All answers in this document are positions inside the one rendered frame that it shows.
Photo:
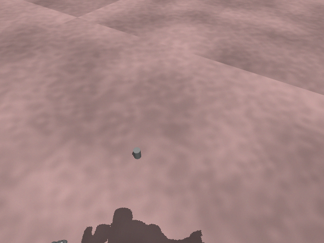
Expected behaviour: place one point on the tin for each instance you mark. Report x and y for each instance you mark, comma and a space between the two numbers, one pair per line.
137, 153

